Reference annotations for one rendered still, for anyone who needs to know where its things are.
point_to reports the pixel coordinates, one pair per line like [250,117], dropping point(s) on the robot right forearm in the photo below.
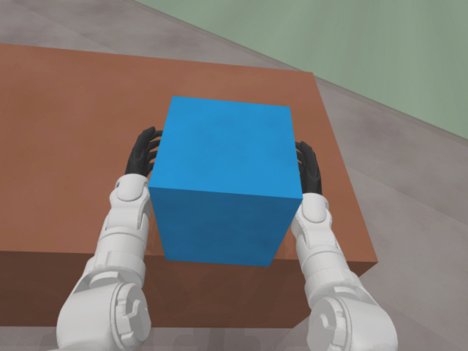
[322,261]

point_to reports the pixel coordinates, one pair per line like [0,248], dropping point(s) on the pedestal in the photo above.
[69,120]

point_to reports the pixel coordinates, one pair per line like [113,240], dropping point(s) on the robot left hand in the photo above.
[140,156]

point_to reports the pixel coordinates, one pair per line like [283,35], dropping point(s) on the left robot upper arm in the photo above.
[113,317]

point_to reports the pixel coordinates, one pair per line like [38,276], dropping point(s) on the carton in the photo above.
[225,185]

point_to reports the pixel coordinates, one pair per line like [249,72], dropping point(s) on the robot right hand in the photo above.
[309,170]

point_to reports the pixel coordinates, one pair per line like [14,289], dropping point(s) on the right robot upper arm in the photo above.
[342,324]

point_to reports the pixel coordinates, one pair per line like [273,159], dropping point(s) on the robot left forearm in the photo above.
[123,239]

